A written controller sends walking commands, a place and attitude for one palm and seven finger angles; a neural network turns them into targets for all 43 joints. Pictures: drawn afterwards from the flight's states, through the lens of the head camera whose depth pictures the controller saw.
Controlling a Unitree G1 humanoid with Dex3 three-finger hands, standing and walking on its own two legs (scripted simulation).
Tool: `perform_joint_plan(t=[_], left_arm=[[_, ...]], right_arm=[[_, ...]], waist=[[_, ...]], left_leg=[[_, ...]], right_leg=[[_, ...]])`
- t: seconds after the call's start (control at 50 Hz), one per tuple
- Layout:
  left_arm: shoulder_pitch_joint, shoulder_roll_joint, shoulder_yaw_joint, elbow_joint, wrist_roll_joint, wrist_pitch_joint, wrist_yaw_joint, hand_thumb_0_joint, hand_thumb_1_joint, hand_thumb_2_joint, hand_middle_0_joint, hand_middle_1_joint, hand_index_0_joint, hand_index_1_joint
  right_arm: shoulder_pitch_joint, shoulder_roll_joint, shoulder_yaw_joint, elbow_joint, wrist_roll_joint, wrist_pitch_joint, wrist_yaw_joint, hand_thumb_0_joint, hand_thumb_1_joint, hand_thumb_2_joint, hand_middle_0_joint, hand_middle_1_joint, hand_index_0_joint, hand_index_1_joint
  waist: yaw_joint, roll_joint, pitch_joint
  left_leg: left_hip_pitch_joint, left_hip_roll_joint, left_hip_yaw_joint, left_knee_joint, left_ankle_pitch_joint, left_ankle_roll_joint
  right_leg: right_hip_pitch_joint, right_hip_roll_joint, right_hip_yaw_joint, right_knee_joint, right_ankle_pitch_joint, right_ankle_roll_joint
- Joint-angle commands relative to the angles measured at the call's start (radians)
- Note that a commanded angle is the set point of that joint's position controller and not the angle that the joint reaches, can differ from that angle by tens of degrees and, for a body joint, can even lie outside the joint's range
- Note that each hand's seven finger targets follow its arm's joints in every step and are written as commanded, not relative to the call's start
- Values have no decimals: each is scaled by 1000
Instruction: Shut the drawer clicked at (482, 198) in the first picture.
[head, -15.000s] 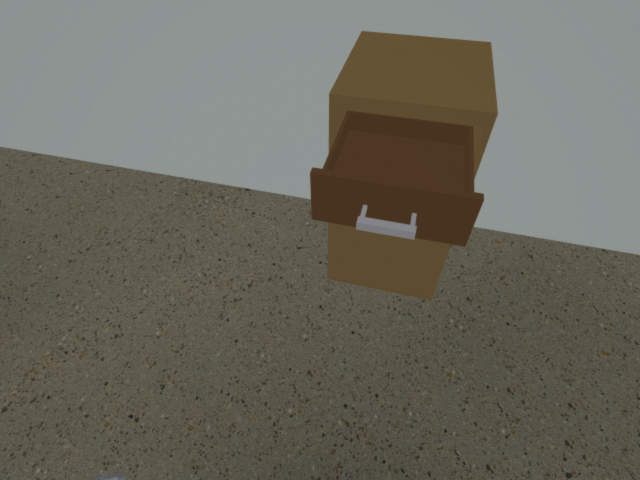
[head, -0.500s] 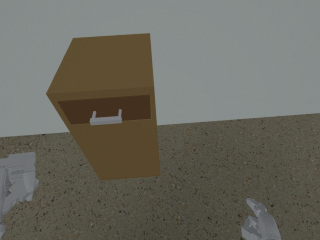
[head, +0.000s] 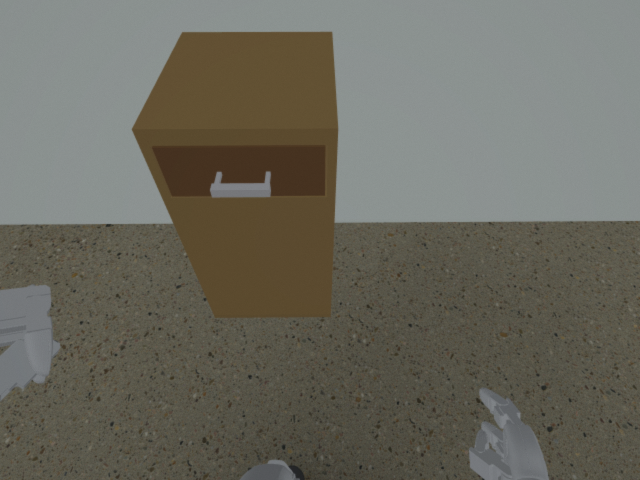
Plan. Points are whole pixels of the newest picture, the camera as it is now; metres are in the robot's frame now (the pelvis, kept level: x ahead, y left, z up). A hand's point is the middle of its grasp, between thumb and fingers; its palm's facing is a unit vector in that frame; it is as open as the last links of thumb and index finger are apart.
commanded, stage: step back with the hand held close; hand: left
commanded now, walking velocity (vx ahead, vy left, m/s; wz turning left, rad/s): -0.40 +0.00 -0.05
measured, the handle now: (242, 183) +0.69 +0.21 -0.09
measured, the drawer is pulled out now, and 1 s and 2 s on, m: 0.00 0.00 0.00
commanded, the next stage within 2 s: stop stepping back and stand still in 0.52 s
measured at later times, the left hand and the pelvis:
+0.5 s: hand (50, 459) +0.11 +0.19 +0.19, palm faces +0.20 -0.84 -0.51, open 3.2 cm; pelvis -0.10 -0.02 +0.00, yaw -3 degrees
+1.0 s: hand out of the picture +0.03 +0.24 +0.19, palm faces +0.25 -0.86 -0.44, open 3.3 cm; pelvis -0.18 +0.02 +0.01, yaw -5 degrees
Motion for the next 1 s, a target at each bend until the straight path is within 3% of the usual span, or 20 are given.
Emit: perform_joint_plan(t=[0.0,0.04,0.1,0.14,0.18,0.22,0.32,0.38,0.42,0.46,0.52,0.56,0.62,0.66,0.7,0.74,0.78,0.82,0.92,0.98], left_arm=[[-41,153,99,-222,-20,-61,38,0,900,900,-1400,-1600,-1400,-1600],[-81,143,81,-195,-13,-53,44,0,900,900,-1400,-1600,-1400,-1600],[-80,158,97,-172,-7,-56,42,0,900,900,-1400,-1600,-1400,-1600],[-27,155,122,-151,-1,-71,30,0,900,900,-1400,-1600,-1400,-1600],[-63,166,140,-209,14,-79,21,0,900,900,-1400,-1600,-1400,-1600],[-37,151,128,-234,14,-85,19,0,900,900,-1400,-1600,-1400,-1600],[26,159,113,-299,-24,-109,7,0,900,900,-1400,-1600,-1400,-1600],[-14,230,175,-277,-20,-143,4,0,900,900,-1400,-1600,-1400,-1600],[-16,222,161,-239,-31,-132,2,0,900,900,-1400,-1600,-1400,-1600],[50,231,188,-185,-45,-117,-2,0,900,900,-1400,-1600,-1400,-1600],[58,220,172,-154,-50,-100,-15,0,900,900,-1400,-1600,-1400,-1600],[37,213,154,-154,-58,-99,-14,0,900,900,-1400,-1600,-1400,-1600],[29,196,113,-145,-49,-92,9,0,900,900,-1400,-1600,-1400,-1600],[-14,169,83,-137,-31,-65,22,0,900,900,-1400,-1600,-1400,-1600],[-81,170,75,-152,-21,-51,28,0,900,900,-1400,-1600,-1400,-1600],[-107,171,73,-181,-14,-60,28,0,900,900,-1400,-1600,-1400,-1600],[-117,180,92,-240,-5,-68,30,0,900,900,-1400,-1600,-1400,-1600],[-84,165,92,-265,1,-49,32,0,900,900,-1400,-1600,-1400,-1600],[91,141,69,-247,-15,12,22,0,900,900,-1400,-1600,-1400,-1600],[50,185,133,-236,-31,22,26,0,900,900,-1400,-1600,-1400,-1600]], right_arm=[[-59,-113,-72,-102,-7,-46,1,0,-900,-900,200,300,200,300],[-70,-104,-68,-94,-11,-36,4,0,-900,-900,200,300,200,300],[-110,-133,-65,-100,-7,-34,-14,0,-900,-900,200,300,200,300],[-114,-139,-66,-119,-4,-40,-14,0,-900,-900,200,300,200,300],[-120,-136,-69,-130,-19,-55,-12,0,-900,-900,200,300,200,300],[-97,-135,-73,-123,-22,-69,3,0,-900,-900,200,300,200,300],[-61,-125,-56,-59,-36,-98,24,0,-900,-900,200,300,200,300],[-62,-111,-55,-32,-37,-67,21,0,-900,-900,200,300,200,300],[-76,-114,-69,-74,3,-48,15,0,-900,-900,200,300,200,300],[-131,-113,-61,-113,16,-36,6,0,-900,-900,200,300,200,300],[-124,-117,-53,-121,10,-19,3,0,-900,-900,200,300,200,300],[-122,-118,-53,-126,9,-21,5,0,-900,-900,200,300,200,300],[-101,-116,-64,-102,8,-27,1,0,-900,-900,200,300,200,300],[-91,-104,-57,-88,-1,-25,-4,0,-900,-900,200,300,200,300],[-84,-111,-39,-90,-5,-39,-21,0,-900,-900,200,300,200,300],[-68,-147,-41,-95,-4,-77,-28,0,-900,-900,200,300,200,300],[-74,-130,-36,-89,-17,-104,-24,0,-900,-900,200,300,200,300],[-59,-106,-37,-85,-24,-113,-7,0,-900,-900,200,300,200,300],[-60,-102,-31,-101,-22,-85,14,0,-900,-900,200,300,200,300],[-36,-101,-39,-61,-40,-44,7,0,-900,-900,200,300,200,300]], waist=[[-21,-200,-127],[-30,-200,-105],[-12,-1,-45],[-6,150,-122],[2,202,-126],[2,114,-134],[3,158,-215],[-6,19,-304],[-17,-175,-336],[-11,-125,-247],[-14,-27,-190],[-15,-52,-134],[-20,-127,-26],[-20,-159,27],[-28,-89,72],[-7,73,21],[-5,247,-71],[5,147,-143],[-5,124,-160],[-20,-90,-159]], left_leg=[[241,-30,-10,233,-154,-40],[237,-21,-22,152,-106,-38],[136,83,-138,-192,-54,11],[-126,209,-274,-384,-362,76],[-273,298,-383,-468,-528,139],[-204,280,-320,-392,-422,139],[199,181,-202,-269,0,51],[398,103,-30,-52,402,-6],[431,40,58,46,364,-14],[390,36,29,23,202,-9],[378,101,-36,-64,355,20],[314,90,-44,-64,71,14],[341,-18,-7,211,-97,-52],[271,-3,-40,266,-121,-49],[247,21,-58,-36,-80,-32],[228,132,-228,-272,-75,23],[122,247,-473,-546,-599,37],[139,230,-382,-525,-546,21],[100,84,-107,-397,-371,-64],[331,-4,13,100,-138,-66]], right_leg=[[-251,-254,311,-349,-113,-133],[-212,-239,230,-283,53,-117],[-106,-42,75,-135,37,-10],[184,41,17,123,13,16],[248,58,46,343,-56,18],[191,52,53,324,-132,7],[73,27,-9,-175,-118,-21],[25,-84,70,-236,391,-13],[46,-122,34,-188,820,99],[-34,-150,41,-175,639,68],[-61,-65,21,-137,403,77],[-108,-76,54,-195,177,57],[-371,-237,222,-406,-210,-75],[-343,-259,217,-375,-157,-144],[-228,-151,110,-264,-86,-81],[-88,-10,32,-123,-56,-8],[45,46,36,130,-212,-2],[93,42,21,166,-217,-19],[267,47,-66,-214,-155,-40],[-112,-190,141,-401,-240,-150]])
